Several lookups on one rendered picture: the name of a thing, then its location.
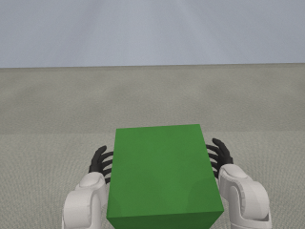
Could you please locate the carton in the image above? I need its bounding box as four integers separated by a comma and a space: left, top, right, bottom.
106, 124, 225, 229

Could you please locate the robot right hand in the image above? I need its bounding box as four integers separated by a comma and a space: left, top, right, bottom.
206, 138, 234, 179

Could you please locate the robot left forearm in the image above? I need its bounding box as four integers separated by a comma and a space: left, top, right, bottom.
61, 172, 108, 229

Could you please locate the robot right forearm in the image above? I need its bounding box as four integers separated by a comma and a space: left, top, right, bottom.
218, 163, 273, 229

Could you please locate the robot left hand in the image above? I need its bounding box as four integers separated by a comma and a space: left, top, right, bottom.
89, 145, 113, 184

